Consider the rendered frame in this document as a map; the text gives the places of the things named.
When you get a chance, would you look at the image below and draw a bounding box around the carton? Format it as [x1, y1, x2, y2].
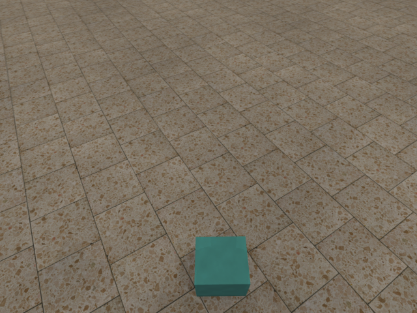
[194, 236, 250, 297]

